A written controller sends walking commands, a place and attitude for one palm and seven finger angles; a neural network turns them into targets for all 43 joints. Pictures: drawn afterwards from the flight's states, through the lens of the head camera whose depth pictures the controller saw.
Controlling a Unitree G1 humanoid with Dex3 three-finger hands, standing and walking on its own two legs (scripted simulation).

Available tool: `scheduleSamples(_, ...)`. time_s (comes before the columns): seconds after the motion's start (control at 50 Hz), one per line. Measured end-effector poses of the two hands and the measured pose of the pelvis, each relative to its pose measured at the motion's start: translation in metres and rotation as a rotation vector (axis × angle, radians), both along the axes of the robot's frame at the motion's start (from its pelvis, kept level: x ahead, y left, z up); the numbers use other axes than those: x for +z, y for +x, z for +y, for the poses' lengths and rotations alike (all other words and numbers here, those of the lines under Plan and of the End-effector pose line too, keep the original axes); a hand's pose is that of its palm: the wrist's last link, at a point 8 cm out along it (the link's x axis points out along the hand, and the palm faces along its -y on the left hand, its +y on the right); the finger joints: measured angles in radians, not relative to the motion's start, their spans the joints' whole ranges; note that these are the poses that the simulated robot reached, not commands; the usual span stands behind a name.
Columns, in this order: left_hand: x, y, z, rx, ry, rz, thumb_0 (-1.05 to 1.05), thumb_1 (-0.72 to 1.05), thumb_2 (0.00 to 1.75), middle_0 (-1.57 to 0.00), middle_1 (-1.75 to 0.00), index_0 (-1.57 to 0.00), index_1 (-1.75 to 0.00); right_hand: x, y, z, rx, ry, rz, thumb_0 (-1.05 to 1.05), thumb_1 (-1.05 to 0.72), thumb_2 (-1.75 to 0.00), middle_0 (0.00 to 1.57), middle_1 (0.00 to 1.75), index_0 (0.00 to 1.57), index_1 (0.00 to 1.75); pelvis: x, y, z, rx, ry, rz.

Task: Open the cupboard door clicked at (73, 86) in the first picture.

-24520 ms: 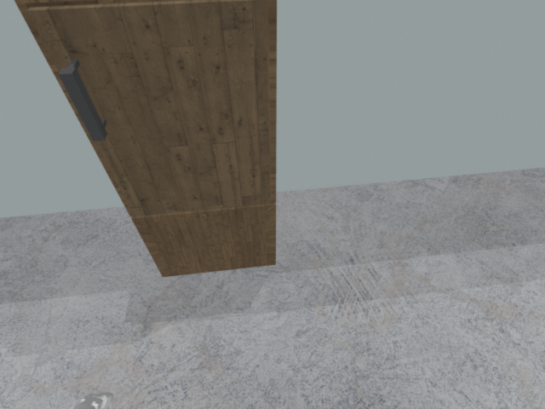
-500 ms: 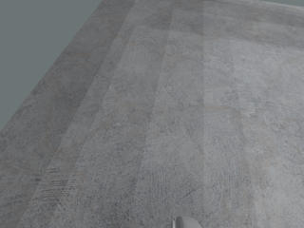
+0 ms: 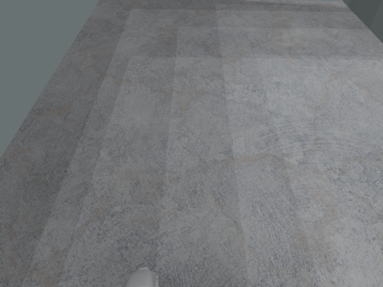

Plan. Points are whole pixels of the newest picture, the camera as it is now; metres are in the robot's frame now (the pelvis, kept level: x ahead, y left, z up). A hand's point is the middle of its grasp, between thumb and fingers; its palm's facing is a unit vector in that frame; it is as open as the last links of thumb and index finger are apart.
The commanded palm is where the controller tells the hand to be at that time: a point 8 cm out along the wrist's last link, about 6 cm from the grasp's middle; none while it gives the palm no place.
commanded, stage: walk to a spot facing it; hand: left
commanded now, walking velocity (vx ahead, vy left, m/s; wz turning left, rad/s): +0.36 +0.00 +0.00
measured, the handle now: out of the picture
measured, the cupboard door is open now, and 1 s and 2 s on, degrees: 42 42 42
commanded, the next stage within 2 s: turn to face it in 0.12 s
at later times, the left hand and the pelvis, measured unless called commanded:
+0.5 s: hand (121, 224) +0.30 +0.20 -0.17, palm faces +0.09 -0.97 -0.24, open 7.2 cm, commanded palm none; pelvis +0.24 +0.00 -0.01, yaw +4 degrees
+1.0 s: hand (120, 216) +0.33 +0.22 -0.19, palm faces +0.40 -0.88 -0.26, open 7.4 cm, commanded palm none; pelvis +0.34 -0.01 -0.02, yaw +23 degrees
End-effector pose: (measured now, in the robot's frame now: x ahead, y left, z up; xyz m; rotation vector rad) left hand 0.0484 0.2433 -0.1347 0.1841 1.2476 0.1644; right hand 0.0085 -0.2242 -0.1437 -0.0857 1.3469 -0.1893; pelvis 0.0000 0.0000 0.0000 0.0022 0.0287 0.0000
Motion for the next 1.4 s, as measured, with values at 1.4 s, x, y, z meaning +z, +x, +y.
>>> scheduleSamples(1.4, 0.014, 0.263, -0.078, 0.630, 0.054, -0.004, 0.00, 0.90, 0.90, -0.20, -0.30, -0.20, -0.30, -0.007, 0.610, 0.011, 0.707, 0.025, -0.071, 0.01, -0.91, -0.90, 0.19, 0.30, 0.20, 0.29, -0.002, 0.405, -0.060, 0.665, 0.053, 0.017)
